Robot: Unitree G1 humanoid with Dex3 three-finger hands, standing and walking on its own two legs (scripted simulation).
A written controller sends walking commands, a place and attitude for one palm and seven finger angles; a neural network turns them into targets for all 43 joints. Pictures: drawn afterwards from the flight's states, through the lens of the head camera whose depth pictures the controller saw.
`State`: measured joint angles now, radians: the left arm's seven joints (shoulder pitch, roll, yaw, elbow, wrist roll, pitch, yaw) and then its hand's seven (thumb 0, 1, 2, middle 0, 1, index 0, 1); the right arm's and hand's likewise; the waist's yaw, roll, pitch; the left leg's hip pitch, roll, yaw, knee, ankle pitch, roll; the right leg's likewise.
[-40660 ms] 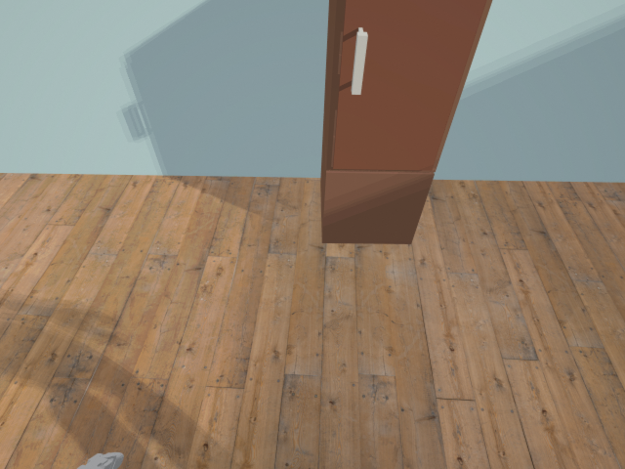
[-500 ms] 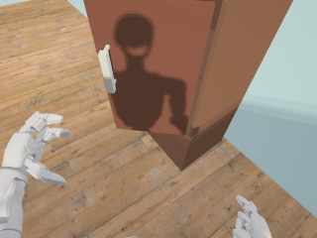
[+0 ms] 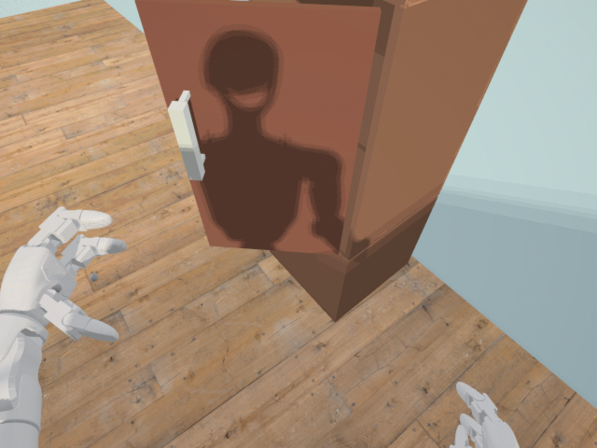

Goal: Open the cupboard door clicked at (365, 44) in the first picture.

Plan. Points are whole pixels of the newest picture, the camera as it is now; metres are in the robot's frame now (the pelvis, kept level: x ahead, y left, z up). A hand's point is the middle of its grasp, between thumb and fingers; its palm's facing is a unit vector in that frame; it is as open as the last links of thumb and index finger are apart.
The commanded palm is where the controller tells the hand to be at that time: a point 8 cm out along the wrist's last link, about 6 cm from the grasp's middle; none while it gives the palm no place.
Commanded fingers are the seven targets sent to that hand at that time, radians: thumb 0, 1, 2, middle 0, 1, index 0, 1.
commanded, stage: raise the hand with hooked fingers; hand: left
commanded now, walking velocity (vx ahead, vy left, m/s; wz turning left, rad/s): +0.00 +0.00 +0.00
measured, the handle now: (191, 136) +0.60 +0.24 +0.06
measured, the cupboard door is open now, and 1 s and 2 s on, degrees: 46 46 46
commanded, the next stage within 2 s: move the hooked fingers beside the handle in 0.08 s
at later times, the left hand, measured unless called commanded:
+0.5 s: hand (109, 245) +0.34 +0.27 +0.09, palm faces -0.01 -1.00 -0.02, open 14.0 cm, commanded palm +0.32 +0.32 +0.08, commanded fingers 0.00 -0.50 0.30 -0.30 -1.20 -0.30 -1.20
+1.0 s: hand (124, 201) +0.42 +0.29 +0.08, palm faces -0.03 -1.00 +0.00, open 14.0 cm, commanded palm +0.40 +0.33 +0.08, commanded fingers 0.00 -0.50 0.30 -0.30 -1.20 -0.30 -1.20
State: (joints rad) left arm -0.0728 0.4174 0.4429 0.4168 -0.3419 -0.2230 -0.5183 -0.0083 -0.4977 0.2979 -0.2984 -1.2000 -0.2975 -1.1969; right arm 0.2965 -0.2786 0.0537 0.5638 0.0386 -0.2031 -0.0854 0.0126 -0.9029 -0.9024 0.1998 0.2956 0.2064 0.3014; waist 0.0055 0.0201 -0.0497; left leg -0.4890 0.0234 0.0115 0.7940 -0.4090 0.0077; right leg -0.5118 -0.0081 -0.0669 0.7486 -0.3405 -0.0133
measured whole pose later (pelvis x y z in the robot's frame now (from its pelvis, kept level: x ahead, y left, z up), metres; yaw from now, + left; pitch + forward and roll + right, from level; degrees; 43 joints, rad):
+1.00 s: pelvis +0.00 +0.01 -0.01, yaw -2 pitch +14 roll -2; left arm -0.61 0.60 0.50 0.98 -0.23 -0.30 -0.56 -0.01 -0.50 0.30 -0.30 -1.20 -0.30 -1.20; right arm 0.38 -0.29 0.05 0.59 0.03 -0.06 -0.06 0.01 -0.90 -0.90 0.20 0.30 0.21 0.30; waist -0.08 0.00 -0.07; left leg -0.68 0.03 0.03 0.88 -0.44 0.02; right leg -0.70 0.00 -0.05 0.81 -0.34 0.00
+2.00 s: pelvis +0.01 +0.02 -0.03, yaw -4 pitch +25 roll -5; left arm -1.03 0.92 0.58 1.28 -0.05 -0.25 -0.55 -0.01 -0.50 0.30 -0.30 -1.20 -0.30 -1.20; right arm 0.46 -0.29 0.09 0.56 -0.01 0.12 -0.03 0.00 -0.90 -0.90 0.20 0.30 0.21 0.30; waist -0.22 0.01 -0.06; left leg -0.94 0.07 0.01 0.99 -0.48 0.03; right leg -0.93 0.03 -0.06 0.85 -0.35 0.01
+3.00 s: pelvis +0.00 +0.02 -0.04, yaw -3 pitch +25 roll -5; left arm -1.08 0.92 0.55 1.31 -0.05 -0.27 -0.53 -0.01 -0.50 0.30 -0.30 -1.20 -0.30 -1.20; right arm 0.45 -0.29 0.10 0.58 -0.01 0.11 -0.04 0.00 -0.90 -0.90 0.20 0.30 0.21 0.30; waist -0.23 0.01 -0.05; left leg -0.98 0.06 -0.01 1.03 -0.48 0.03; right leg -0.96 0.03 -0.07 0.88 -0.34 0.01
